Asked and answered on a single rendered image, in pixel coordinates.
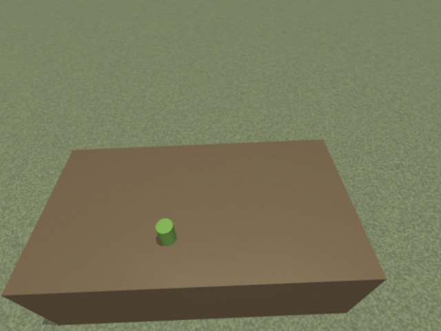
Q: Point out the can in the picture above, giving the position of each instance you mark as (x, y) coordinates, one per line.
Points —
(166, 232)

